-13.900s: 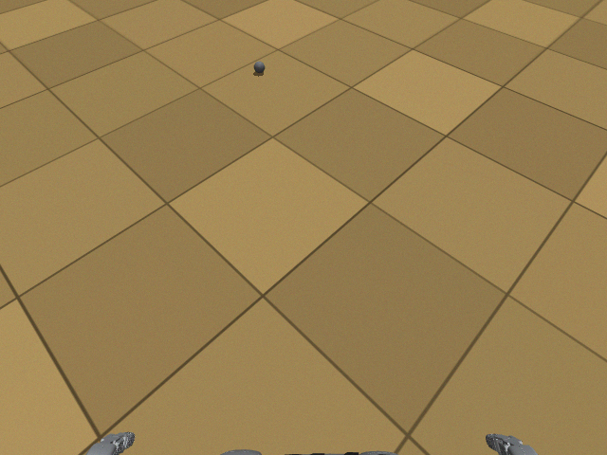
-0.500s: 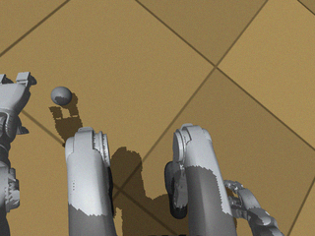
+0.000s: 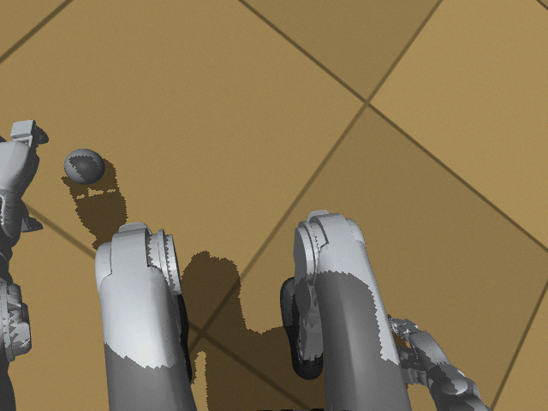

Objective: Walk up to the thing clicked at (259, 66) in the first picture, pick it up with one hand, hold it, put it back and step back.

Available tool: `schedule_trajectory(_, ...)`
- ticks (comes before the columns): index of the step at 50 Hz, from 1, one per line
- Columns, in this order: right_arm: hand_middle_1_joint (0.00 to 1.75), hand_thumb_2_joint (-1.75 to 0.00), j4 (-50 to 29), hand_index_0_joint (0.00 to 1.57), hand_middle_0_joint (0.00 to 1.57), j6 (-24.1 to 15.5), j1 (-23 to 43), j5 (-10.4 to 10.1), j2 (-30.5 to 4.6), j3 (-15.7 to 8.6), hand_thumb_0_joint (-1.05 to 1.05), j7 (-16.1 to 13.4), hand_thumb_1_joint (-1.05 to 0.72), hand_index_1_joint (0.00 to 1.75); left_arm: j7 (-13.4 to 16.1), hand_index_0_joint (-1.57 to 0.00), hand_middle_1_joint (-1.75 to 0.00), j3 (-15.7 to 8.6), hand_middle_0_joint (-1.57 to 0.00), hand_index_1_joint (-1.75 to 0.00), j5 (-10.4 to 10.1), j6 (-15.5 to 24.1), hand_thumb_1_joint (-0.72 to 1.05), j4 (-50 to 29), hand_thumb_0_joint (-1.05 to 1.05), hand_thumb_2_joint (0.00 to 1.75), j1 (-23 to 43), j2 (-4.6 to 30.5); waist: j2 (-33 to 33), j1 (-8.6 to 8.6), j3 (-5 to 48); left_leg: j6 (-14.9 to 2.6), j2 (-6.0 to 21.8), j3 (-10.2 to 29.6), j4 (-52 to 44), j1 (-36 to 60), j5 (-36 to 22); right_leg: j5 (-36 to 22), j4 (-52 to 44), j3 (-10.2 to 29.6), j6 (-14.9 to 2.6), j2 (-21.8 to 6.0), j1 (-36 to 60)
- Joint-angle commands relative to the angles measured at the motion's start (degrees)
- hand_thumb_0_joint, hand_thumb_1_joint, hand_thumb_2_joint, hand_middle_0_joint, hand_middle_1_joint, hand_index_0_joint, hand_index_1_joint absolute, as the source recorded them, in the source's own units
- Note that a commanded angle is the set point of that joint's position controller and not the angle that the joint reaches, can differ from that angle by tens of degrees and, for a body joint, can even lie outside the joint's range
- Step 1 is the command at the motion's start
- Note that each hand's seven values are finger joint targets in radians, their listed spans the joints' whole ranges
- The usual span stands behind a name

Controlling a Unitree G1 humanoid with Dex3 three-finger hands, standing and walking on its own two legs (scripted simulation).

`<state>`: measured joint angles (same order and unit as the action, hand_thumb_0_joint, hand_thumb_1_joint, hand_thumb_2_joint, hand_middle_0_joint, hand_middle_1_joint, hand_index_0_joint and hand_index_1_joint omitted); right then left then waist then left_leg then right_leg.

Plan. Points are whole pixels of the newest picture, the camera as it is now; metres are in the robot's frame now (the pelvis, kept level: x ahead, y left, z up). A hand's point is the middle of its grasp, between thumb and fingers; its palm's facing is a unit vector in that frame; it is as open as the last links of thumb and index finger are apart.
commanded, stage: rise first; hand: left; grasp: from above
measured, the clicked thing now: (85, 166) +0.45 +0.31 -0.30
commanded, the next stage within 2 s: approach in 0.04 s
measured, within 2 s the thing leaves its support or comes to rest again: neither
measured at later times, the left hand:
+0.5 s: hand (75, 157) +0.44 +0.29 -0.19, palm faces -0.38 -0.07 -0.92, open 14.0 cm
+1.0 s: hand (58, 180) +0.40 +0.32 -0.21, palm faces -0.52 -0.12 -0.85, open 13.9 cm
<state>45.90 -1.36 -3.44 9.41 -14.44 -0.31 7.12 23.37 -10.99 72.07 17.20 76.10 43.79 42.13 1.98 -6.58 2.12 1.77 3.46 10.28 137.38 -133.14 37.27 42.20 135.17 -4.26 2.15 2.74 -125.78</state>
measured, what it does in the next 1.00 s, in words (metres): stands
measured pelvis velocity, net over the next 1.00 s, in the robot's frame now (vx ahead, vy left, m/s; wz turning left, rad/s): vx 0.00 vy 0.00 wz -0.03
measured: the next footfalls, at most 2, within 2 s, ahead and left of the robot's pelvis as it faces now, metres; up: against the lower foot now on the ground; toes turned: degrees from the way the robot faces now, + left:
none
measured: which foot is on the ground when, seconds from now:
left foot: down 0.00-1.00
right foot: down 0.00-1.00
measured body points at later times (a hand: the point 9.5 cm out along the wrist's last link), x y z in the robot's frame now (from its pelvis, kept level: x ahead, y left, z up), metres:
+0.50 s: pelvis +0.00 +0.00 -0.01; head +0.23 +0.08 +0.37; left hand +0.45 +0.29 -0.13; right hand +0.09 -0.27 -0.12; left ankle +0.08 +0.14 -0.30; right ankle +0.09 -0.12 -0.30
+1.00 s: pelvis +0.00 +0.00 -0.01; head +0.25 +0.08 +0.36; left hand +0.43 +0.33 -0.16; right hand +0.05 -0.27 -0.12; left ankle +0.08 +0.14 -0.30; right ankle +0.09 -0.12 -0.30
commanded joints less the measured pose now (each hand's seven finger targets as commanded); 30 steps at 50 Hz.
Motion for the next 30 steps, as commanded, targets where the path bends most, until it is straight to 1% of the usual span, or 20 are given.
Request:
schedule_trajectory(1,0.3,-0.9,-1.48,0.2,0.2,-0.09,-9.41,0.02,-12.99,-3.96,0.0,-0.69,-0.9,0.3,2.45,-0.07,-1.03,-1.86,-0.06,-1.02,-0.66,0.48,-0.55,-6.2,0.0,0.99,12.73,17.04,-13.33,0.78,38.99,-3.07,-1.54,-7.37,-11.76,30.88,-7.83,-12.68,-15.46,-4.44,-3.74,1.35,14.56)
schedule_trajectory(4,0.3,-0.9,-1.22,0.2,0.2,-0.13,-9.4,0.3,-13.41,-3.79,0.0,-0.62,-0.9,0.3,2.88,-0.07,-1.03,-2.33,-0.06,-1.02,-0.53,0.72,-0.54,-6.21,0.0,0.99,13.31,17.47,-14.21,0.74,38.31,-2.94,-1.59,-7.19,-11.85,30.79,-7.42,-12.08,-14.74,-4.75,-3.79,1.22,13.61)
schedule_trajectory(6,0.3,-0.9,-1.45,0.2,0.2,-0.22,-9.12,0.13,-13.32,-3.77,0.0,-0.59,-0.9,0.3,3.07,-0.07,-1.04,-1.54,-0.06,-1.03,-0.3,0.71,-0.54,-5.58,0.0,0.99,13.68,17.05,-14.08,0.43,37.74,-2.88,-1.46,-7.12,-11.8,30.92,-6.86,-11.61,-14.98,-4.86,-3.9,1.33,13.0)
schedule_trajectory(7,0.3,-0.9,-1.39,0.2,0.2,-0.11,-9.37,0.26,-13.56,-3.59,0.0,-0.6,-0.91,0.3,3.29,-0.04,-0.98,-1.55,-0.07,-1.02,-0.14,0.8,-0.61,-5.62,0.0,1.07,14.36,16.92,-13.69,-0.12,38.16,-2.93,-1.52,-6.99,-11.6,30.6,-6.95,-11.95,-15.04,-4.96,-3.77,1.42,13.48)
schedule_trajectory(8,0.3,-0.9,-1.22,0.2,0.2,-0.24,-9.29,0.2,-13.1,-3.39,0.0,-0.59,-0.9,0.3,3.37,-0.07,-1.04,-0.88,-0.06,-1.03,-0.29,0.52,-0.55,-4.14,0.0,0.99,13.49,15.75,-13.3,-0.01,37.18,-2.96,-1.55,-7.18,-11.36,30.54,-7.55,-12.52,-14.9,-4.77,-3.73,1.41,13.43)
schedule_trajectory(9,0.3,-0.89,-0.95,0.2,0.2,-0.31,-9.37,0.46,-13.44,-3.3,0.0,-0.55,-0.9,0.3,3.52,-0.08,-1.05,-0.09,-0.06,-1.03,-0.08,0.64,-0.52,-4.44,0.0,0.96,15.21,15.34,-14.09,-0.8,37.42,-2.89,-1.55,-7.12,-11.29,30.39,-7.34,-12.48,-14.81,-4.86,-3.73,1.43,13.02)
schedule_trajectory(10,0.3,-0.89,-0.84,0.2,0.2,-0.41,-9.44,0.4,-13.31,-3.23,0.0,-0.62,-0.9,0.3,3.74,-0.07,-1.04,0.48,-0.06,-1.03,-0.01,0.85,-0.54,-4.79,0.0,0.97,16.64,14.85,-14.07,-1.12,37.71,-2.83,-1.44,-6.81,-11.16,30.79,-7.38,-12.55,-14.68,-5.06,-3.76,1.54,12.51)
schedule_trajectory(11,0.3,-0.9,-0.67,0.2,0.2,-0.57,-9.55,0.35,-13.37,-3.11,0.0,-0.59,-0.9,0.3,3.95,-0.07,-1.05,1.37,-0.06,-1.03,0.22,0.78,-0.53,-3.95,0.0,0.96,17.66,14.64,-14.35,-1.92,36.78,-2.87,-1.39,-6.73,-10.8,30.53,-7.46,-12.75,-14.55,-5.02,-3.74,1.52,11.94)
schedule_trajectory(13,0.3,-0.89,-0.15,0.2,0.2,-0.88,-10.3,0.64,-13.91,-2.84,0.0,-0.55,-0.9,0.3,4.48,-0.08,-1.05,3.4,-0.06,-1.03,0.53,0.88,-0.52,-2.58,0.0,0.95,20.95,12.58,-14.02,-3.93,35.98,-2.79,-1.25,-6.15,-10.52,30.24,-6.81,-12.29,-13.86,-5.66,-3.69,1.5,10.54)
schedule_trajectory(15,0.3,-0.89,-0.07,0.2,0.2,-1.48,-10.65,0.87,-14.02,-2.34,0.0,-0.58,-0.9,0.3,5.39,-0.08,-1.06,5.54,-0.06,-1.04,0.94,0.85,-0.52,-1.6,0.0,0.96,23.91,10.97,-15.55,-5.3,35.09,-2.56,-1.16,-5.83,-10.82,30.88,-5.58,-11.27,-13.94,-6.08,-3.83,1.64,9.15)
schedule_trajectory(17,0.3,-0.89,0.16,0.2,0.2,-2.07,-11.4,1.08,-14.26,-1.97,0.0,-0.58,-0.9,0.3,6.7,-0.08,-1.07,6.97,-0.06,-1.05,1.28,0.26,-0.51,-2.19,0.0,0.95,27.89,9.19,-17.36,-6.62,36.46,-2.27,-1.01,-5.44,-11.18,32.62,-5.75,-11.48,-13.63,-6.74,-3.83,1.61,8.29)
schedule_trajectory(19,0.3,-0.9,-0.08,0.2,0.2,-2.4,-11.21,1.25,-14.54,-1.5,0.0,-0.74,-0.9,0.3,8.27,-0.08,-1.07,6.28,-0.06,-1.05,1.36,-1.08,-0.52,-1.98,0.0,0.97,28.51,10.29,-20.73,-6.16,38.17,-2.02,-1.12,-5.77,-11.57,33.86,-6.32,-12.03,-13.12,-6.91,-3.73,1.49,8.69)
schedule_trajectory(20,0.3,-0.9,-0.39,0.2,0.2,-2.57,-11.22,1.27,-14.64,-1.43,0.0,-0.74,-0.9,0.3,8.8,-0.08,-1.08,6.09,-0.06,-1.06,1.58,-2.2,-0.52,-0.46,0.0,0.96,27.67,10.4,-20.21,-5.8,38.43,-1.98,-1.01,-5.96,-11.51,34.24,-6.66,-12.58,-13.21,-6.75,-3.84,1.48,8.84)
schedule_trajectory(22,0.3,-0.9,-0.53,0.2,0.2,-2.48,-11.54,1.29,-14.8,-0.96,0.0,-0.75,-0.9,0.3,9.86,-0.08,-1.07,4.27,-0.06,-1.05,2.19,-4.56,-0.53,0.82,0.0,0.98,28.93,12.83,-20.86,-5.75,38.93,-2.07,-1.0,-6.51,-11.21,33.84,-7.4,-13.65,-12.99,-6.38,-3.91,1.49,9.42)
schedule_trajectory(23,0.3,-0.9,-1.02,0.2,0.2,-2.43,-11.5,1.36,-14.73,-0.75,0.0,-0.76,-0.9,0.3,10.22,-0.07,-1.06,3.48,-0.06,-1.05,2.11,-5.65,-0.54,-0.93,0.0,0.98,30.7,13.83,-22.46,-5.69,40.41,-2.07,-0.93,-6.89,-11.05,33.83,-8.12,-14.59,-13.11,-6.12,-3.87,1.46,10.4)
schedule_trajectory(24,0.3,-0.9,-1.41,0.2,0.2,-2.32,-11.42,1.32,-14.72,-0.43,0.0,-0.71,-0.91,0.3,10.49,-0.07,-1.06,2.52,-0.06,-1.05,1.99,-6.89,-0.55,-0.78,0.0,0.99,31.0,14.95,-23.29,-5.17,41.21,-2.14,-1.05,-7.21,-11.24,33.88,-8.63,-15.35,-13.04,-5.83,-3.94,1.4,11.1)
schedule_trajectory(26,0.3,-0.9,-1.72,0.2,0.2,-2.24,-11.6,1.0,-14.66,-0.07,0.0,-0.44,-0.91,0.3,9.87,-0.07,-1.06,2.56,-0.06,-1.05,1.69,-9.4,-0.55,2.21,0.0,0.98,30.78,15.04,-21.76,-5.45,40.31,-2.58,-1.03,-7.54,-11.02,32.22,-8.58,-15.81,-13.34,-5.52,-3.85,1.4,11.33)
schedule_trajectory(28,0.3,-0.9,-2.54,0.2,0.2,-2.07,-11.72,0.69,-14.56,0.37,0.0,-0.28,-0.91,0.3,8.5,-0.07,-1.06,2.74,-0.06,-1.05,0.67,-11.25,-0.55,4.22,0.0,0.98,30.57,15.18,-19.17,-6.02,40.88,-3.26,-1.04,-7.5,-10.31,30.03,-8.21,-15.93,-14.33,-5.18,-3.53,1.66,13.15)
schedule_trajectory(29,0.3,-0.9,-2.93,0.2,0.2,-2.18,-11.82,0.48,-14.42,0.56,0.0,-0.22,-0.91,0.3,7.65,-0.07,-1.05,2.95,-0.06,-1.04,0.11,-12.16,-0.55,5.74,0.0,0.98,28.79,14.79,-18.06,-5.68,39.06,-3.48,-1.2,-7.63,-10.72,28.65,-7.46,-15.15,-14.56,-5.01,-3.54,1.58,13.56)
schedule_trajectory(30,0.3,-0.9,-2.91,0.2,0.2,-2.1,-11.38,0.3,-13.94,0.86,0.0,-0.16,-0.91,0.3,6.55,-0.07,-1.07,4.08,-0.06,-1.05,-0.74,-12.85,-0.54,7.46,0.0,0.97,27.73,14.45,-16.54,-5.62,37.78,-3.75,-1.16,-7.67,-10.75,25.98,-6.13,-13.84,-15.16,-4.65,-3.5,1.93,14.3)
